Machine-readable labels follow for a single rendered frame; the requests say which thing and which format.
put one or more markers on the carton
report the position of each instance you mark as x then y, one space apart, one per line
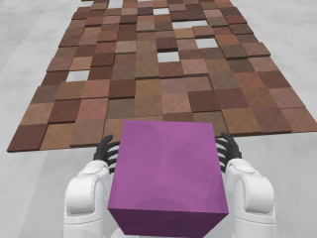
167 180

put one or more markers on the left robot hand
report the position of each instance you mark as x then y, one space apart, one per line
102 153

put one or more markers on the right robot forearm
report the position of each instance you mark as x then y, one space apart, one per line
253 201

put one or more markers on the left robot thigh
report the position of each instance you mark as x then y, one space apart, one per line
118 233

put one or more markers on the right robot hand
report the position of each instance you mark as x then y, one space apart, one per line
231 152

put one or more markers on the left robot forearm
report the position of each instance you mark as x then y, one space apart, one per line
84 205

